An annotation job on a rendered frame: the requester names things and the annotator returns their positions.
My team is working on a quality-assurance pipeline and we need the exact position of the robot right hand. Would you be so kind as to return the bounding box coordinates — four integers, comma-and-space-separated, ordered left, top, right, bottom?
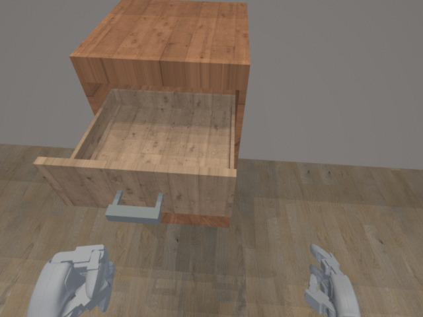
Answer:
305, 244, 361, 317

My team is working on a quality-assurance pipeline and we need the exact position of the handle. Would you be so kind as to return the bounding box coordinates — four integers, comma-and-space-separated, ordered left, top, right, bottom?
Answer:
105, 190, 164, 225

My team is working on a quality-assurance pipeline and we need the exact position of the drawer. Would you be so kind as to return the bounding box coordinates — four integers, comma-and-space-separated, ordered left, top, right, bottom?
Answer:
33, 88, 237, 217

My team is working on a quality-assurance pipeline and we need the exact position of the cabinet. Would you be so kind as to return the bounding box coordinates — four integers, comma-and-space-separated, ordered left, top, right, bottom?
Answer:
69, 0, 250, 228

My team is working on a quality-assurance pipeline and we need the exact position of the robot left hand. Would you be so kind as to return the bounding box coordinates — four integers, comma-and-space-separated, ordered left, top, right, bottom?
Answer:
26, 244, 116, 317

